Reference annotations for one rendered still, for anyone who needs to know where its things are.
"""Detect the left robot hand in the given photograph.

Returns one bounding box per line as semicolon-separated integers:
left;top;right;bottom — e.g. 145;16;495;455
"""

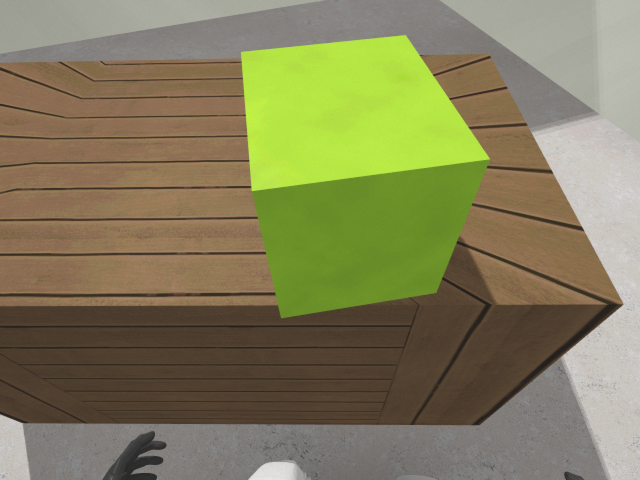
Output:
102;431;167;480

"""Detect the carton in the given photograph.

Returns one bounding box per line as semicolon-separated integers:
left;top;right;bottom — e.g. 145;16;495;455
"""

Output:
241;35;490;318

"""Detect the pedestal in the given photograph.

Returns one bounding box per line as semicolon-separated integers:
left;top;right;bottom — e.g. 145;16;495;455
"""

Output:
0;54;624;425

